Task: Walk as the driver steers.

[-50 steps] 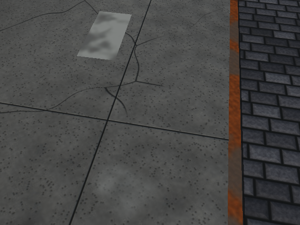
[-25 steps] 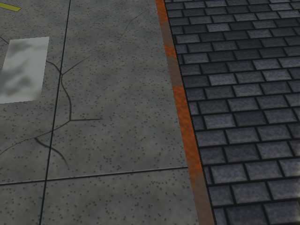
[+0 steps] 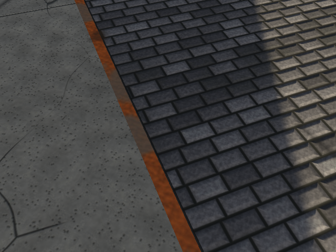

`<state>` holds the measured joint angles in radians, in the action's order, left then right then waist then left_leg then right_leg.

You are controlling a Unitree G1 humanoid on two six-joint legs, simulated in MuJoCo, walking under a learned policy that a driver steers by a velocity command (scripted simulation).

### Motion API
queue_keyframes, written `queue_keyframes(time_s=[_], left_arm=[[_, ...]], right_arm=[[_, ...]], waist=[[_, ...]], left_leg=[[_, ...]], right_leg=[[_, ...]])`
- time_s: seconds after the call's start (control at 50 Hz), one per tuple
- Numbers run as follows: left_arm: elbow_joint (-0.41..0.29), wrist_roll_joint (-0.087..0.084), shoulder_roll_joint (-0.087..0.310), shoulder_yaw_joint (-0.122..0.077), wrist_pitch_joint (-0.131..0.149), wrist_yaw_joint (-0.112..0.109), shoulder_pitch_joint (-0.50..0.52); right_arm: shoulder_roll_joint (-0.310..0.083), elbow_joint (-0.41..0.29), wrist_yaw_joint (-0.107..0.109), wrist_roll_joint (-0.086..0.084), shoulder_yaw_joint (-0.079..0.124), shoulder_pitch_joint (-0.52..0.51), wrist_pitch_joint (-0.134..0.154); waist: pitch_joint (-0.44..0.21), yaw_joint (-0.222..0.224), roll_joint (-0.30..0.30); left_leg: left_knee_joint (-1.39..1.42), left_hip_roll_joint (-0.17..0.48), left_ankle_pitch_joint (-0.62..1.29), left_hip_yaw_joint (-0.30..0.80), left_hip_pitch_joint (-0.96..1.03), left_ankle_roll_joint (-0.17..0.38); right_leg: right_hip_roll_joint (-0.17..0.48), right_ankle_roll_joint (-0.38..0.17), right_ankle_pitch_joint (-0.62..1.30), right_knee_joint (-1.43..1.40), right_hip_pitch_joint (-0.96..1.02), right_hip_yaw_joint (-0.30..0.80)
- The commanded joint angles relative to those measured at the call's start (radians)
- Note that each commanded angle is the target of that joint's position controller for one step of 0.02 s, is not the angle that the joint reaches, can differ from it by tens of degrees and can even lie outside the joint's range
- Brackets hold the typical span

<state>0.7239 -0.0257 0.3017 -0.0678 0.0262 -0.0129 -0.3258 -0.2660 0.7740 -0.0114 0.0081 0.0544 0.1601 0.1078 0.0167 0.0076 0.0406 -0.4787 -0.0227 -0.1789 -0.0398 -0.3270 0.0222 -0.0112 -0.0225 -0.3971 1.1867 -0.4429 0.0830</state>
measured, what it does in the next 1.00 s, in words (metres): walks ahead, turning right: right foot, then left foot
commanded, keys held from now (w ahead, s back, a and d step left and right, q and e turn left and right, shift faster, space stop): w+e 0.80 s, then w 0.20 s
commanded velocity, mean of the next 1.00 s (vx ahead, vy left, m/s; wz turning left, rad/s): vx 0.50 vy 0.00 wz -0.56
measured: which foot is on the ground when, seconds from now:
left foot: down 0.00-0.38, up 0.40-0.84, down 0.86-1.00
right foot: up 0.00-0.36, down 0.38-0.86, up 0.88-1.00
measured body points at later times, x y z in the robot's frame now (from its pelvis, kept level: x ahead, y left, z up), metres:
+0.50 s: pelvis +0.26 -0.08 -0.01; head +0.30 -0.10 +0.44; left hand +0.51 +0.13 -0.09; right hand +0.26 -0.38 -0.13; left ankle +0.18 +0.11 -0.63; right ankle +0.31 -0.16 -0.73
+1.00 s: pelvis +0.55 -0.12 +0.00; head +0.57 -0.13 +0.45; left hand +0.77 +0.07 -0.12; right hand +0.53 -0.43 -0.10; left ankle +0.65 -0.06 -0.73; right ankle +0.39 -0.18 -0.64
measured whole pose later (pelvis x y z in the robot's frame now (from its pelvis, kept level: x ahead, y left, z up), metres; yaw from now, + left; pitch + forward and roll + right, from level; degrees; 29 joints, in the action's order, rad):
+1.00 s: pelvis +0.55 -0.12 +0.00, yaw -33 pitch +1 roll +1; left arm 0.71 -0.02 0.29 -0.06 0.03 -0.01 -0.33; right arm -0.27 0.75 -0.03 0.01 0.05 0.19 0.10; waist 0.01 0.00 0.03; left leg -0.50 -0.04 -0.18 -0.01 -0.34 0.03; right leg -0.04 -0.03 -0.41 1.17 -0.40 0.11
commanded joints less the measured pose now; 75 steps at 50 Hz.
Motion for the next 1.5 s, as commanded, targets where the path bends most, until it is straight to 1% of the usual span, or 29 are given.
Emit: queue_keyframes(time_s=[0.02, 0.12, 0.28, 0.34, 0.38, 0.4, 0.42, 0.44, 0.46, 0.5, 0.58, 0.7, 0.8, 0.86, 0.88, 0.9, 0.92, 0.96, 1.0, 1.04, 1.14, 1.3, 1.36, 1.38, 1.4, 1.42, 1.44, 1.48, 1.5], left_arm=[[-0.100, -0.003, 0.077, -0.027, 0.004, 0.006, 0.026], [-0.144, 0.002, 0.044, -0.017, -0.001, 0.013, 0.095], [-0.221, -0.002, 0.017, -0.001, 0.013, 0.065, 0.312], [-0.230, 0.005, 0.066, -0.025, 0.006, 0.071, 0.260], [-0.163, 0.003, 0.153, -0.077, -0.002, 0.057, -0.010], [-0.134, -0.001, 0.236, -0.103, -0.015, 0.033, -0.140], [-0.161, -0.001, 0.316, -0.102, 0.001, 0.037, -0.083], [-0.170, 0.003, 0.217, -0.076, 0.016, 0.044, -0.113], [-0.157, 0.009, 0.180, -0.062, 0.029, 0.046, -0.076], [-0.171, 0.012, 0.135, -0.045, 0.034, 0.043, 0.047], [-0.168, 0.018, 0.131, -0.039, 0.043, 0.023, 0.085], [-0.114, 0.006, 0.164, -0.049, 0.030, -0.003, -0.001], [-0.081, -0.002, 0.150, -0.049, 0.019, -0.008, -0.037], [-0.076, 0.011, 0.081, -0.026, 0.014, -0.005, -0.033], [-0.086, 0.030, 0.020, -0.003, 0.016, -0.003, -0.087], [-0.093, -0.011, -0.004, 0.007, 0.026, -0.003, -0.221], [-0.067, -0.019, 0.100, -0.010, 0.027, -0.007, -0.176], [-0.098, 0.003, 0.133, -0.019, 0.025, -0.008, 0.021], [-0.113, 0.014, 0.097, -0.017, 0.034, 0.000, 0.059], [-0.104, 0.011, 0.062, -0.010, 0.033, 0.007, 0.041], [-0.138, 0.021, 0.015, 0.015, 0.044, 0.017, 0.174], [-0.184, 0.004, 0.036, 0.013, 0.061, 0.050, 0.350], [-0.121, 0.017, 0.109, -0.028, 0.061, 0.043, 0.138], [-0.086, 0.026, 0.170, -0.049, 0.056, 0.032, -0.038], [-0.070, 0.034, 0.278, -0.069, 0.049, 0.027, -0.114], [-0.063, 0.019, 0.194, -0.050, 0.046, 0.030, -0.135], [-0.065, 0.017, 0.152, -0.032, 0.049, 0.031, -0.065], [-0.071, 0.025, 0.096, -0.012, 0.052, 0.036, 0.046], [-0.072, 0.033, 0.076, -0.006, 0.057, 0.039, 0.078]], right_arm=[[-0.102, -0.026, 0.006, 0.002, 0.026, 0.037, 0.008], [-0.154, 0.005, 0.008, -0.002, 0.045, 0.058, 0.014], [-0.212, 0.048, 0.014, -0.025, 0.055, 0.140, -0.027], [-0.255, 0.046, 0.023, -0.038, 0.068, 0.133, -0.047], [-0.249, 0.036, 0.032, -0.042, 0.064, 0.114, -0.057], [-0.173, 0.014, 0.030, -0.004, 0.036, 0.147, -0.049], [-0.070, -0.048, 0.013, 0.013, -0.001, 0.211, -0.017], [-0.176, -0.059, -0.001, -0.027, 0.020, 0.078, 0.015], [-0.192, -0.088, -0.007, -0.052, 0.024, 0.013, 0.031], [-0.179, -0.069, 0.005, -0.012, 0.024, 0.022, 0.034], [-0.147, -0.066, 0.005, 0.008, 0.023, 0.048, -0.007], [-0.092, -0.126, -0.006, -0.001, -0.003, -0.177, -0.004], [-0.151, -0.146, -0.019, -0.017, 0.021, -0.190, 0.013], [-0.191, -0.100, -0.013, 0.001, 0.048, 0.013, 0.027], [-0.244, -0.091, -0.009, 0.016, 0.059, 0.145, 0.028], [-0.308, -0.034, -0.020, 0.014, 0.081, 0.236, 0.014], [-0.209, -0.052, -0.026, -0.016, 0.059, 0.215, 0.012], [-0.143, -0.068, -0.019, -0.005, 0.035, 0.119, 0.001], [-0.115, -0.058, -0.013, 0.008, 0.022, 0.083, -0.001], [-0.107, -0.044, -0.010, -0.002, 0.019, 0.095, 0.004], [-0.172, -0.008, -0.001, -0.019, 0.034, 0.139, -0.003], [-0.207, 0.053, 0.003, -0.037, 0.037, 0.235, -0.039], [-0.207, 0.054, 0.011, -0.039, 0.034, 0.212, -0.052], [-0.163, 0.031, 0.014, -0.019, 0.014, 0.201, -0.048], [-0.050, -0.004, 0.010, -0.005, -0.023, 0.298, -0.028], [-0.120, 0.011, 0.005, -0.024, -0.009, 0.270, -0.008], [-0.181, -0.015, -0.001, -0.047, 0.010, 0.186, 0.004], [-0.163, -0.027, 0.001, -0.029, 0.010, 0.106, 0.002], [-0.155, -0.023, 0.001, -0.020, 0.013, 0.117, -0.008]], waist=[[-0.010, -0.027, -0.158], [0.001, -0.031, -0.109], [0.068, -0.102, -0.096], [0.009, -0.037, -0.142], [-0.137, 0.119, -0.118], [-0.230, 0.146, 0.042], [-0.345, 0.026, 0.233], [-0.367, 0.118, 0.095], [-0.217, 0.104, 0.069], [-0.096, 0.015, -0.033], [-0.061, -0.038, -0.008], [-0.010, 0.046, 0.030], [-0.012, 0.036, 0.072], [-0.111, -0.058, 0.075], [-0.257, -0.084, -0.068], [-0.334, -0.034, -0.427], [-0.242, -0.067, -0.270], [-0.068, -0.075, -0.103], [-0.017, -0.034, -0.123], [-0.029, -0.019, -0.150], [-0.002, -0.053, -0.117], [0.039, -0.088, -0.133], [-0.090, 0.042, -0.115], [-0.225, 0.118, -0.053], [-0.346, 0.078, 0.208], [-0.381, 0.108, 0.189], [-0.221, 0.098, 0.130], [-0.080, 0.044, 0.036], [-0.059, 0.010, 0.049]], left_leg=[[0.291, 0.277, -0.020, 0.280, 0.196, 0.147], [0.332, 0.286, 0.196, 0.103, 0.237, 0.173], [0.293, 0.296, 0.331, -0.086, 0.372, 0.121], [0.119, 0.305, 0.769, -0.140, 0.434, 0.092], [-0.246, 0.260, 0.853, -0.184, 0.315, 0.048], [-0.567, 0.207, 0.349, -0.180, 0.028, 0.005], [-0.866, -0.003, -0.435, -0.020, -0.365, -0.037], [-0.930, 0.032, -0.391, 0.137, -0.471, -0.022], [-0.883, 0.070, -0.288, 0.124, -0.522, -0.004], [-0.715, 0.135, -0.165, 0.122, -0.400, -0.014], [-0.572, 0.138, -0.079, 0.100, -0.290, -0.074], [-0.145, 0.053, 0.260, 0.083, -0.199, -0.098], [-0.030, 0.036, 0.174, 0.130, -0.137, -0.055], [0.014, 0.070, 0.127, 0.113, 0.145, 0.024], [-0.014, 0.247, 0.112, 0.301, 0.411, 0.095], [0.146, 0.417, -0.195, 0.800, 0.643, 0.255], [0.203, 0.410, -0.425, 0.853, 0.600, 0.236], [0.214, 0.331, -0.264, 0.572, 0.374, 0.179], [0.250, 0.267, -0.078, 0.430, 0.241, 0.178], [0.279, 0.242, 0.021, 0.356, 0.217, 0.188], [0.334, 0.239, 0.163, 0.226, 0.213, 0.200], [0.276, 0.274, 0.236, 0.162, 0.303, 0.149], [0.012, 0.219, 0.550, 0.087, 0.285, 0.097], [-0.248, 0.174, 0.402, 0.046, 0.122, 0.059], [-0.629, 0.006, -0.161, 0.007, -0.277, -0.014], [-0.775, 0.011, -0.391, 0.132, -0.410, -0.012], [-0.805, 0.066, -0.324, 0.132, -0.483, 0.000], [-0.706, 0.133, -0.176, 0.101, -0.427, -0.004], [-0.663, 0.156, -0.133, 0.109, -0.365, -0.010]], right_leg=[[0.124, 0.005, 0.083, -0.001, -0.239, 0.031], [0.138, 0.028, 0.252, -0.172, -0.304, 0.018], [0.094, -0.015, 0.375, -0.525, -0.246, -0.112], [0.014, -0.074, 0.223, -0.557, -0.105, -0.182], [-0.062, -0.144, 0.278, -0.649, 0.281, -0.193], [0.107, -0.209, 0.308, -0.645, 0.598, 0.068], [0.330, -0.399, 0.094, -0.783, 0.846, 0.663], [0.338, -0.374, 0.030, -0.876, 0.844, 0.699], [0.308, -0.331, 0.113, -0.889, 0.727, 0.552], [0.223, -0.277, 0.328, -0.902, 0.452, 0.355], [0.169, -0.285, 0.501, -0.958, 0.245, 0.240], [0.094, -0.206, 0.353, -0.939, 0.169, 0.169], [0.151, -0.175, 0.271, -0.821, 0.278, 0.308], [0.087, -0.115, 0.378, -0.600, 0.274, 0.263], [0.015, -0.072, 0.171, -0.310, 0.134, 0.184], [-0.100, -0.009, -0.195, -0.006, -0.204, 0.083], [-0.040, 0.000, -0.163, 0.108, -0.317, 0.132], [0.024, -0.001, -0.010, 0.095, -0.314, 0.076], [0.080, -0.005, 0.065, -0.011, -0.249, 0.058], [0.095, 0.001, 0.079, -0.086, -0.214, 0.022], [0.113, 0.024, 0.265, -0.372, -0.222, -0.027], [0.057, -0.008, 0.347, -0.650, -0.110, -0.072], [0.004, -0.071, 0.328, -0.729, 0.230, -0.120], [0.133, -0.128, 0.341, -0.691, 0.510, 0.016], [0.382, -0.285, 0.224, -0.754, 0.843, 0.465], [0.405, -0.316, 0.080, -0.861, 0.842, 0.643], [0.367, -0.272, 0.080, -0.880, 0.722, 0.504], [0.279, -0.230, 0.232, -0.928, 0.478, 0.302], [0.251, -0.220, 0.299, -0.959, 0.395, 0.248]])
